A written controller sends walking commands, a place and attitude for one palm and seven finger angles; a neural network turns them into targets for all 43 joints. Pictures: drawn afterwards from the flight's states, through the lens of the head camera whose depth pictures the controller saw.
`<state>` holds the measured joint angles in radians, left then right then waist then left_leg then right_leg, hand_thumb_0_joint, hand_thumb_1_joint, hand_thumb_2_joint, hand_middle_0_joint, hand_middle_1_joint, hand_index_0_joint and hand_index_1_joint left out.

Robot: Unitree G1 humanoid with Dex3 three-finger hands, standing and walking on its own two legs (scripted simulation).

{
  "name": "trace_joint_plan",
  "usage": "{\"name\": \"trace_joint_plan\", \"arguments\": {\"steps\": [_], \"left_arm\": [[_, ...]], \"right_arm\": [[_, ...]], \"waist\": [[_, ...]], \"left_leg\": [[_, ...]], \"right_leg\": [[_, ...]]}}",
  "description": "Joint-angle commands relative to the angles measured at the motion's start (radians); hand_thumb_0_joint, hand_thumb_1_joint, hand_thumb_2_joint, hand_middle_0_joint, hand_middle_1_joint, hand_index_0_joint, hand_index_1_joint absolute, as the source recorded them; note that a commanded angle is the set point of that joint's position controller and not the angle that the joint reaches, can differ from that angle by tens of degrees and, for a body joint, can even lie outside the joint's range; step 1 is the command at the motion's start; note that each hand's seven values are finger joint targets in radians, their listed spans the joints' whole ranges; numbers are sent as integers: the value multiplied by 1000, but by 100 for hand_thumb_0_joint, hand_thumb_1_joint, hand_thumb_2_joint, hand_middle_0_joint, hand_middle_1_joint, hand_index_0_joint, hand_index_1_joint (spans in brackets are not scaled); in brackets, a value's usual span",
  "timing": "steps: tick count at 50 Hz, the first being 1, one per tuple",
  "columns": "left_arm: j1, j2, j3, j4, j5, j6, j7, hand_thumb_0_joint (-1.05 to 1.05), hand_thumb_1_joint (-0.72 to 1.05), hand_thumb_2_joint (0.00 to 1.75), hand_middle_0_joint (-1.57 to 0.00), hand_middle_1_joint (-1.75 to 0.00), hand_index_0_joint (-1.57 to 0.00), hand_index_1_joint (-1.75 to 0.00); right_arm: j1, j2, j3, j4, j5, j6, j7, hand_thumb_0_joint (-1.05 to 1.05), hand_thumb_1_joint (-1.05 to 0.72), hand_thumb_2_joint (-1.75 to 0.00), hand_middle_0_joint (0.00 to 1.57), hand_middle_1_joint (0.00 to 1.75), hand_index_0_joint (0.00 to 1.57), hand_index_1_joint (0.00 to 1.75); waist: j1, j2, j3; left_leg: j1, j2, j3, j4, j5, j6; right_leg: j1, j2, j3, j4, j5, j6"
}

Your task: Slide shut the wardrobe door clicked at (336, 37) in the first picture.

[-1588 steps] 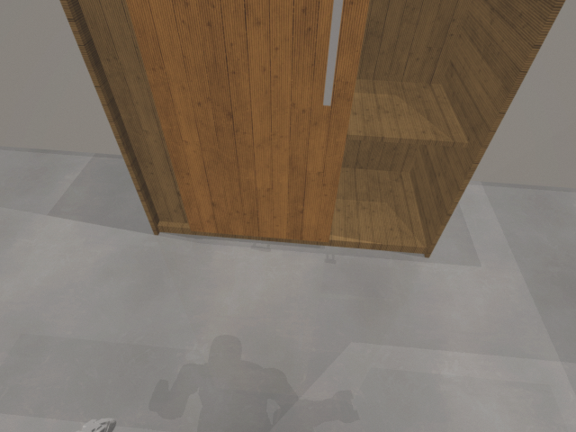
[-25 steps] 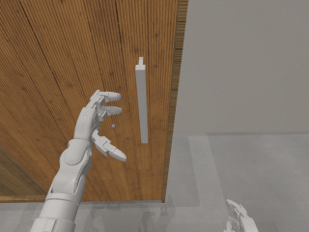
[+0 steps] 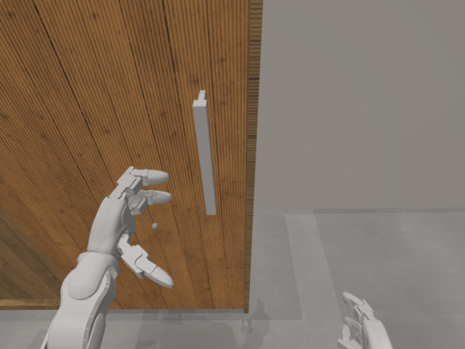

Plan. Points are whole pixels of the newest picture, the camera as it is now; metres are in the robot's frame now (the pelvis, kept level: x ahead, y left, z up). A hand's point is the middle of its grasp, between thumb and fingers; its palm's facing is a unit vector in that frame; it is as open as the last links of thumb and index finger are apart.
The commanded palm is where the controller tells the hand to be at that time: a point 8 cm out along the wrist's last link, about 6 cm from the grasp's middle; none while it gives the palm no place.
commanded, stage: slip the hand off the handle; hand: left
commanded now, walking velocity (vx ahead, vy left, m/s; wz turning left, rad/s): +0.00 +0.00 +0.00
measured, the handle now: (207, 159) +0.44 +0.10 +0.12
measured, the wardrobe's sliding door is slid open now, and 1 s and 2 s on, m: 0.00 0.00 0.00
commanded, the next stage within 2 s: draw the hand back to the body in 0.08 s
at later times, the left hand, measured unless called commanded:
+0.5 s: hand (133, 230) +0.24 +0.17 +0.15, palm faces +0.05 -1.00 -0.06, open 14.7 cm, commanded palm +0.21 +0.22 +0.15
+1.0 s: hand (71, 250) +0.20 +0.24 +0.15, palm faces +0.31 -0.90 -0.30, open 12.8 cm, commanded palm +0.16 +0.28 +0.17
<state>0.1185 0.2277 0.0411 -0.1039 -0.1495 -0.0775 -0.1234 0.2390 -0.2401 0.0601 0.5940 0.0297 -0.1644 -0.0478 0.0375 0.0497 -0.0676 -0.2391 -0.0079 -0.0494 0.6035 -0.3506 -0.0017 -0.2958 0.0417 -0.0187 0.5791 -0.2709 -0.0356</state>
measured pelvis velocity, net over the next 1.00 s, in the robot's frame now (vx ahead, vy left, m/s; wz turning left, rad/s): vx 0.00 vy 0.02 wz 0.01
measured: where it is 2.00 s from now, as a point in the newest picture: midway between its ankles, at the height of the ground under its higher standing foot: outside the picture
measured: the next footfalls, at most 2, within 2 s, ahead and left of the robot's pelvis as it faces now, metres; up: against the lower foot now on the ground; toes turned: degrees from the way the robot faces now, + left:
none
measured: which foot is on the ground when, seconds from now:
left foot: down 0.00-1.00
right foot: down 0.00-1.00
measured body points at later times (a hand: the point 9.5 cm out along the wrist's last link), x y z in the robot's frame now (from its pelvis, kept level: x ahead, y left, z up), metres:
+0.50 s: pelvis +0.01 +0.01 +0.00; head -0.03 -0.01 +0.45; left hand +0.23 +0.22 +0.15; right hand +0.21 -0.19 -0.06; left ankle -0.02 +0.12 -0.73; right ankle +0.02 -0.10 -0.73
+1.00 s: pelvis +0.00 +0.02 +0.01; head -0.03 +0.01 +0.45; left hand +0.18 +0.29 +0.17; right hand +0.20 -0.18 -0.07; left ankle -0.02 +0.12 -0.73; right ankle +0.02 -0.10 -0.73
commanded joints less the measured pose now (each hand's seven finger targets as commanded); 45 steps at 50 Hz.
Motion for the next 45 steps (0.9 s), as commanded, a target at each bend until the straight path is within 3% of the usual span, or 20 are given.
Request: {"name": "trace_joint_plan", "arguments": {"steps": [1,4,6,10,11,12,14,18,20,22,25,28,32,35,36,37,38,39,42,45], "left_arm": [[-165,90,40,-254,-21,-49,-14,0,-55,20,-25,-115,-25,-115],[-155,102,47,-338,-19,-69,-4,0,-55,20,-25,-115,-25,-115],[-139,115,67,-360,-15,-85,12,0,-55,20,-25,-115,-25,-115],[-196,107,51,-302,-8,-96,26,0,-55,20,-25,-115,-25,-115],[-199,28,115,-228,-144,-9,55,0,-55,20,-25,-115,-25,-115],[-231,35,96,-250,-140,34,64,0,-55,20,-25,-115,-25,-115],[-217,62,105,-302,-123,91,75,0,-55,20,-25,-115,-25,-115],[-110,77,74,-382,-45,120,69,0,-55,20,-25,-115,-25,-115],[-96,70,71,-428,-57,118,47,0,-55,20,-25,-115,-25,-115],[-41,105,133,-418,-83,126,31,0,-55,20,-25,-115,-25,-115],[-8,86,141,-443,-105,143,17,0,-55,20,-25,-115,-25,-115],[-16,108,163,-466,-98,167,23,0,-55,20,-25,-115,-25,-115],[-24,99,133,-551,-86,172,16,0,-48,24,-25,-111,-25,-111],[-1,116,150,-569,-99,161,-1,0,-37,29,-24,-104,-24,-104],[11,252,179,-654,33,79,98,0,-33,31,-24,-102,-24,-102],[83,241,206,-595,45,58,139,0,-30,32,-24,-100,-24,-100],[130,168,153,-564,45,50,147,0,-26,34,-24,-98,-24,-98],[168,164,157,-528,52,39,156,0,-22,36,-24,-96,-24,-96],[160,178,172,-529,69,4,177,0,-12,41,-24,-89,-24,-89],[140,194,192,-522,78,-27,194,0,-1,46,-23,-83,-23,-83]], "right_arm": [[-141,-90,-42,-188,6,-86,-13,0,-90,-90,20,30,20,30],[-144,-85,-41,-193,4,-107,-13,0,-90,-90,20,30,20,30],[-136,-85,-43,-190,-1,-119,-13,0,-90,-90,20,30,20,30],[-134,-87,-37,-161,3,-127,-18,0,-90,-90,20,30,20,30],[-191,-74,-29,-154,27,-136,-30,0,-90,-90,20,30,20,30],[-196,-81,-23,-143,28,-143,-39,0,-90,-90,20,30,20,30],[-190,-83,-25,-150,25,-149,-46,0,-90,-90,20,30,20,30],[-157,-81,-25,-168,13,-142,-32,0,-90,-90,20,30,20,30],[-155,-82,-25,-173,11,-140,-27,0,-90,-90,20,30,20,30],[-155,-90,-27,-162,9,-139,-29,0,-90,-90,20,30,20,30],[-162,-86,-24,-167,13,-138,-29,0,-90,-90,20,30,20,30],[-167,-88,-24,-159,17,-126,-29,0,-90,-90,20,30,20,30],[-162,-90,-23,-167,16,-129,-29,0,-90,-90,20,30,20,30],[-152,-94,-26,-164,16,-141,-34,0,-90,-90,20,30,20,30],[-160,-89,-38,-167,-27,-134,-27,0,-90,-90,20,30,20,30],[-152,-91,-39,-150,-35,-129,-22,0,-90,-90,20,30,20,30],[-156,-80,-35,-153,-35,-121,-19,0,-90,-90,20,30,20,30],[-153,-79,-38,-147,-32,-105,-16,0,-90,-90,20,30,20,30],[-157,-82,-42,-140,-33,-78,-10,0,-90,-90,20,30,20,30],[-165,-79,-45,-143,-30,-61,-15,0,-90,-90,20,30,20,30]], "waist": [[-3,-89,-70],[1,-47,-93],[5,-62,-111],[-21,-61,-28],[22,-68,-52],[12,-65,-44],[22,-47,-84],[30,-26,-127],[25,-40,-132],[33,-80,-123],[33,-81,-97],[30,-12,-54],[21,40,-84],[22,1,-96],[40,-20,-55],[36,-33,-39],[29,-74,-7],[29,-71,7],[28,33,15],[24,-4,9]], "left_leg": [[-62,-15,41,-87,102,38],[-44,-16,38,-84,106,36],[-44,-16,37,-77,130,37],[-68,-15,30,-78,60,35],[-88,-19,30,-91,21,27],[-68,-19,30,-100,11,28],[-48,-19,30,-107,50,30],[-14,-11,29,-111,196,32],[3,-8,30,-103,244,31],[-2,-5,28,-101,265,28],[-2,-3,28,-101,272,24],[5,1,21,-110,263,17],[44,4,8,-99,301,13],[51,8,-4,-102,307,10],[14,-4,-13,-119,317,28],[8,2,-12,-127,288,22],[-4,2,-12,-129,288,25],[5,11,-8,-131,295,24],[16,13,-4,-153,269,14],[30,18,-6,-172,212,17]], "right_leg": [[68,-49,38,-138,23,28],[72,-50,39,-130,15,26],[80,-49,35,-117,46,27],[16,-47,38,-136,-56,31],[60,-53,40,-170,-105,25],[62,-56,40,-183,-125,29],[85,-59,34,-173,-83,30],[131,-54,7,-112,122,20],[138,-50,1,-101,199,19],[151,-44,-7,-98,231,19],[131,-43,-18,-93,242,22],[103,-41,-24,-97,201,16],[102,-40,-27,-83,219,12],[106,-37,-33,-78,223,12],[142,-52,5,-109,233,8],[140,-58,1,-109,197,4],[127,-61,-2,-106,204,4],[125,-58,0,-108,206,5],[137,-61,3,-124,170,-1],[138,-61,3,-143,108,2]]}}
